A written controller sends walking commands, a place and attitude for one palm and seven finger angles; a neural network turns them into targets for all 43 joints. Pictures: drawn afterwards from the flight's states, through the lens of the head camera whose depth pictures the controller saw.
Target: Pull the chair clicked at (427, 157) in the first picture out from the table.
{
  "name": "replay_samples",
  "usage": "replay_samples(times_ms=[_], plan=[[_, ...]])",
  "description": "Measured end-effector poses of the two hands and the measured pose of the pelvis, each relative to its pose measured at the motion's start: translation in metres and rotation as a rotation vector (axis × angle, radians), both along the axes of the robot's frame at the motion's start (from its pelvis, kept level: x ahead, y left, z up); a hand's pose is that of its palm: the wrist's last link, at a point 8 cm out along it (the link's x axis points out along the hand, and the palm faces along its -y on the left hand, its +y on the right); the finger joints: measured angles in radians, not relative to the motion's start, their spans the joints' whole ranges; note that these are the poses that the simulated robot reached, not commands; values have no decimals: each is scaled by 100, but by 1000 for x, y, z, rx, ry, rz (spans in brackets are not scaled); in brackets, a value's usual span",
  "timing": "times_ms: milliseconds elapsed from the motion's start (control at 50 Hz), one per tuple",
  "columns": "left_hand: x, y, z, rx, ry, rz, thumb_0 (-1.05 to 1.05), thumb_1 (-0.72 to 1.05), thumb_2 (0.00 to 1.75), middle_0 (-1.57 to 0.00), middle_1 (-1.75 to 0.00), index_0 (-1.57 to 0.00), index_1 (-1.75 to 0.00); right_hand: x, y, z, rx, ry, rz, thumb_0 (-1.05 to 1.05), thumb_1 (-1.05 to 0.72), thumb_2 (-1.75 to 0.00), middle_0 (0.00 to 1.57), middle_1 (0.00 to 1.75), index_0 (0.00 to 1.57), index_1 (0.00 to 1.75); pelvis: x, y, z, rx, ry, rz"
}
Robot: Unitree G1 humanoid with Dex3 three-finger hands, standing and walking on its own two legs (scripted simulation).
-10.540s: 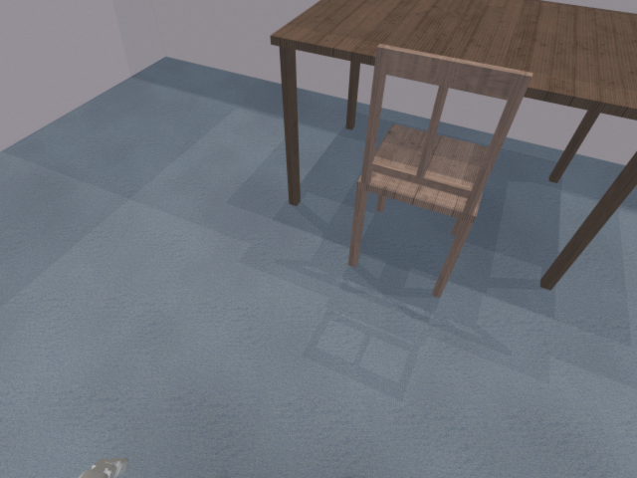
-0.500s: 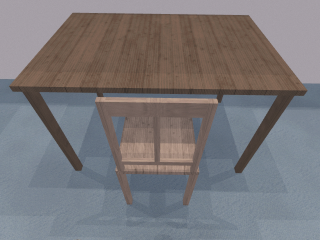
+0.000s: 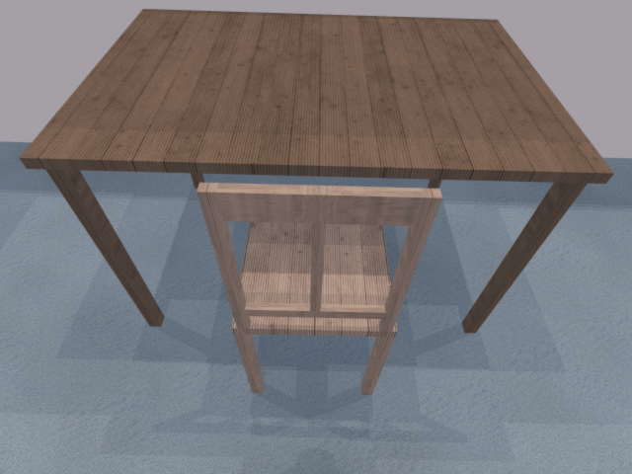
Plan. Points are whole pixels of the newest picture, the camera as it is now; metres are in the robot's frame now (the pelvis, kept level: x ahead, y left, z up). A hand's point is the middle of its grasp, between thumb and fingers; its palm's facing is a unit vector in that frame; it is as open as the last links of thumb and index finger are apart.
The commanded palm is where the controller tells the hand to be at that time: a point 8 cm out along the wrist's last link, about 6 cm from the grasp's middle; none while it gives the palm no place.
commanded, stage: look again from close up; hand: left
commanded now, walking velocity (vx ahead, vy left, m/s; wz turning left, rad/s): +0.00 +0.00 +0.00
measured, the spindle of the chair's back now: (317, 269) +0.48 +0.02 -0.11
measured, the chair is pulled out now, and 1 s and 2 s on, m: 0.00 0.00 0.00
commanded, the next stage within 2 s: raise the hand toward the chair's back in 0.52 s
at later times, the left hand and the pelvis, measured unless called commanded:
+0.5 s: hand out of the picture +0.00 +0.18 -0.18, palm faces +0.02 -0.99 -0.17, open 7.4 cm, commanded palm none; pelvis +0.00 +0.02 +0.00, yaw -1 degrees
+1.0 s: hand (203, 433) +0.18 +0.16 -0.06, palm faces +0.00 -1.00 +0.02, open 8.8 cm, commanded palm +0.13 +0.24 -0.06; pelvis -0.02 -0.01 -0.08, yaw +3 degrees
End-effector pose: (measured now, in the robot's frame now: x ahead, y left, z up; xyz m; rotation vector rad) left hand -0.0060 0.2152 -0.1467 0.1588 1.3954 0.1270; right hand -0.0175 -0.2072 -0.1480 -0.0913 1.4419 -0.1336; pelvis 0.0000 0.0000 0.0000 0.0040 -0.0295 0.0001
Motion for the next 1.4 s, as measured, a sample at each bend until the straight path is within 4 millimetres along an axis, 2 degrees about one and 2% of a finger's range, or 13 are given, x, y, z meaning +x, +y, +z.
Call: replay_samples(times_ms=[640,680,760,820,880,940,1040,1080,1120,1160,1220,1300,1400], plan=[[-3,13,-3,-9,2,16,0,91,90,-20,-30,-20,-30,2,20,1,-14,-24,-18,0,-91,-90,20,30,20,30,2,19,0,-4,-10,-8],[20,27,13,30,-112,101,2,93,90,-20,-30,-20,-30,9,15,6,-41,-109,-1,1,-92,-90,20,30,20,30,1,17,-2,3,-10,-1],[103,46,81,123,-647,112,4,93,89,-20,-29,-20,-29,44,-10,17,-97,-387,38,2,-93,-90,20,30,21,30,0,12,-9,27,21,47],[159,37,125,79,-1011,79,3,88,87,-19,-29,-19,-29,84,-32,23,-126,-566,107,2,-93,-90,20,30,21,30,-6,10,-20,7,74,75],[187,15,142,-62,-1317,16,2,82,85,-18,-28,-18,-28,130,-50,36,-166,-732,152,2,-92,-90,20,30,21,30,-11,2,-38,4,147,58],[185,-3,127,-158,-1444,-102,1,74,82,-18,-27,-17,-27,175,-63,51,-196,-880,202,1,-92,-90,20,30,20,30,-15,-7,-59,3,196,49],[145,1,70,-154,-1285,-51,0,62,78,-18,-25,-17,-25,236,-62,59,-206,-1018,282,1,-91,-90,19,30,20,30,-16,-19,-87,-1,254,58],[127,11,63,-92,-1248,4,1,57,76,-17,-25,-17,-25,252,-53,54,-187,-1037,315,1,-91,-90,19,30,20,30,-16,-23,-94,-13,270,70],[114,20,70,-24,-1271,27,1,52,74,-17,-24,-16,-24,261,-42,44,-157,-1035,345,1,-91,-90,19,30,20,30,-15,-27,-99,-28,282,83],[110,24,81,15,-1329,15,1,47,72,-16,-23,-16,-23,264,-30,30,-117,-1015,370,1,-91,-90,19,30,20,30,-16,-30,-103,-45,290,98],[121,22,92,-1,-1398,-58,1,40,69,-15,-22,-15,-22,258,-13,4,-53,-961,384,1,-91,-90,20,30,20,30,-19,-32,-108,-62,304,111],[148,18,87,-102,-1350,-138,1,30,65,-14,-21,-14,-21,232,-2,-24,6,-858,328,1,-90,-90,20,30,21,30,-22,-32,-109,-64,317,109],[166,25,87,-134,-1264,-104,0,19,60,-13,-19,-13,-19,191,-9,-34,-1,-746,222,1,-90,-90,20,30,21,30,-20,-28,-100,-53,319,95]])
